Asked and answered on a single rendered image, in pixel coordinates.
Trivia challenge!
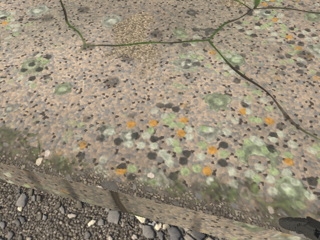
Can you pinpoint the robot right hand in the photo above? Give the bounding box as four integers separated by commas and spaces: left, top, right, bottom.
278, 216, 320, 240

